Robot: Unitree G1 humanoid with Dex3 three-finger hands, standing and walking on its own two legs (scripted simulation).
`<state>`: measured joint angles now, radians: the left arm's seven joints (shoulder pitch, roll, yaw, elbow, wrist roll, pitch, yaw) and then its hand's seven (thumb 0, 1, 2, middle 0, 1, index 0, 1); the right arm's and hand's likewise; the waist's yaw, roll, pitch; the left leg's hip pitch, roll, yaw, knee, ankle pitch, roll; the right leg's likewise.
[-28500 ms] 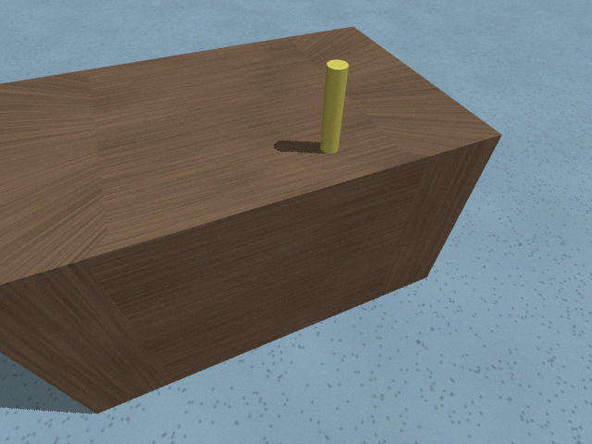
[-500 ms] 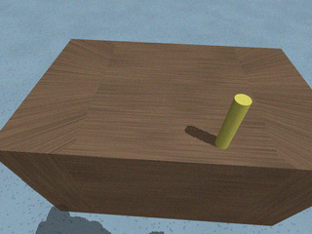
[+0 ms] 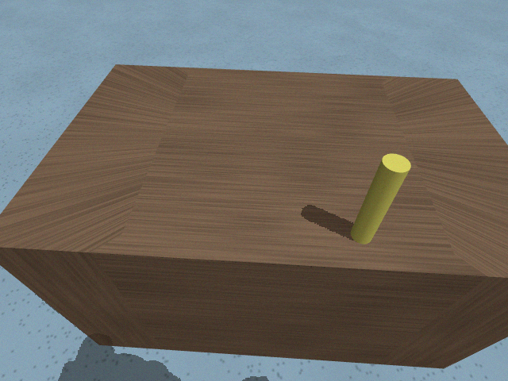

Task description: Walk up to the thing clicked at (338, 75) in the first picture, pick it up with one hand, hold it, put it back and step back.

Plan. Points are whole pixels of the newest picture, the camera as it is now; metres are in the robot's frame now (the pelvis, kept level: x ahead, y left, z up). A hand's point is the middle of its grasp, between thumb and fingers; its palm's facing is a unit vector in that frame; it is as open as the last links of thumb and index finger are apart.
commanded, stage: stand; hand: right
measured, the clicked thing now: (376, 203) +0.43 -0.23 +0.02
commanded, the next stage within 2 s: step back in 0.62 s
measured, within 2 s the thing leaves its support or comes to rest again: neither
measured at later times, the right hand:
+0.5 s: hand out of the picture +0.06 -0.25 -0.16, palm faces -0.05 +0.94 -0.34, open 7.4 cm
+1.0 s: hand out of the picture +0.00 -0.24 -0.17, palm faces -0.07 +0.89 -0.44, open 7.4 cm
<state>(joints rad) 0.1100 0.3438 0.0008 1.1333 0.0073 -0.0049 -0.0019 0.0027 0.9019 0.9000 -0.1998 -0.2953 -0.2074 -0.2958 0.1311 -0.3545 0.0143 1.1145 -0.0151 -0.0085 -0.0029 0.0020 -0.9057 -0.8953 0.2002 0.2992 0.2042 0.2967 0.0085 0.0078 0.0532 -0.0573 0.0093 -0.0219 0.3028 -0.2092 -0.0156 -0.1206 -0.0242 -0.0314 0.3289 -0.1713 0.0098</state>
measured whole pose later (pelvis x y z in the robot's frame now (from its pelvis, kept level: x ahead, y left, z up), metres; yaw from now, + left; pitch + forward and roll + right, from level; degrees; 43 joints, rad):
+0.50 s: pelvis +0.00 +0.00 +0.00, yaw +0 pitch -2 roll +0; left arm 0.11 0.34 0.00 1.13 0.01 -0.01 0.00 0.00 0.90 0.90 -0.20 -0.30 -0.21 -0.30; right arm 0.13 -0.35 0.01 1.12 -0.02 0.00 0.00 0.00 -0.91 -0.90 0.20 0.30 0.20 0.30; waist 0.01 0.01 0.06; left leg -0.06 0.01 -0.02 0.30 -0.21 -0.02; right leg -0.12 -0.02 -0.03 0.32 -0.17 0.01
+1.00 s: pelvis -0.07 +0.05 -0.03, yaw +2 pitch -2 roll +0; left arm -0.01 0.40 0.06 0.90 0.01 0.07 0.02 0.00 0.90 0.90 -0.20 -0.30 -0.21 -0.30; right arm 0.15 -0.39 -0.06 0.96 -0.03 0.03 0.01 0.00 -0.91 -0.90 0.20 0.30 0.20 0.30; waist -0.01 -0.05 0.21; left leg -0.29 -0.03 -0.03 0.71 -0.38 0.03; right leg -0.45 0.00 0.11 0.88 -0.49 0.00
